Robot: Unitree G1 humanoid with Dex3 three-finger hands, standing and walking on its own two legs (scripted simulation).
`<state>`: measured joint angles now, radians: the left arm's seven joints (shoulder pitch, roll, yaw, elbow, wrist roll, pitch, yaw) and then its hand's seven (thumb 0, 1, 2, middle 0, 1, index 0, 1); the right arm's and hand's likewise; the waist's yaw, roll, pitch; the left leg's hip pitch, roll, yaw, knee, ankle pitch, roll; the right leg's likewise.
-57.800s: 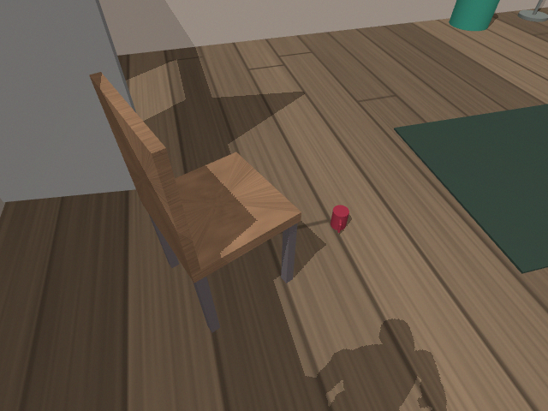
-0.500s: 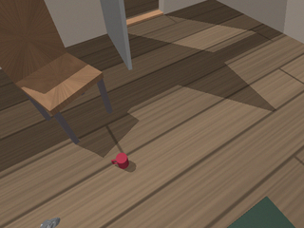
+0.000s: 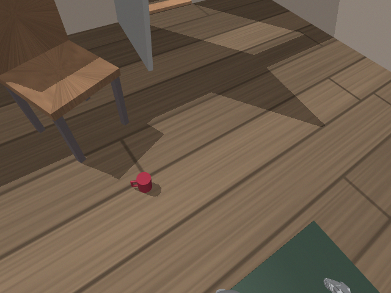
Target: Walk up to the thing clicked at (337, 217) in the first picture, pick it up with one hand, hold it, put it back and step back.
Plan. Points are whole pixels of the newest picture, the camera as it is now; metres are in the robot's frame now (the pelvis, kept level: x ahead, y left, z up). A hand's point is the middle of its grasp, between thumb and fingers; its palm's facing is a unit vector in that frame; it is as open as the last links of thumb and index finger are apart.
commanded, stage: step back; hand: left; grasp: from above
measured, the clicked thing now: (141, 182) +0.69 +0.26 -0.73
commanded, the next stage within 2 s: none
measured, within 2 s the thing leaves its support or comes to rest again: neither
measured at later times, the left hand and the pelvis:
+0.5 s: hand out of the picture +0.03 +0.19 -0.13, palm faces +0.03 -0.92 -0.39, open 7.4 cm; pelvis -0.12 -0.07 -0.01, yaw +3 degrees
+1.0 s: hand out of the picture -0.26 +0.16 -0.17, palm faces +0.01 -0.91 -0.41, open 7.4 cm; pelvis -0.30 -0.13 -0.02, yaw +0 degrees
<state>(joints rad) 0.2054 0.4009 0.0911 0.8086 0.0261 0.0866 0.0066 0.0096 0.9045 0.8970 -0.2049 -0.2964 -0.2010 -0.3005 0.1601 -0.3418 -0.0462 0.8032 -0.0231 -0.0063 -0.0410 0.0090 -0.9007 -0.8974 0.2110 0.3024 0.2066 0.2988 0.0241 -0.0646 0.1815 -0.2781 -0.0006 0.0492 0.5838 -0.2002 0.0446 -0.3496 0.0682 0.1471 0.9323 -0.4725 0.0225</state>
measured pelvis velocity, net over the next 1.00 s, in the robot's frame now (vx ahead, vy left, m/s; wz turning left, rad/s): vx -0.30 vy -0.13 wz -0.01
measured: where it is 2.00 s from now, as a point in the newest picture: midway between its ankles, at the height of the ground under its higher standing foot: outside the picture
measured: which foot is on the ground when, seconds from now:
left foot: down 0.00-0.18, up 0.20-0.56, down 0.58-1.00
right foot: up 0.00-0.12, down 0.14-0.62, up 0.64-0.96, down 0.98-1.00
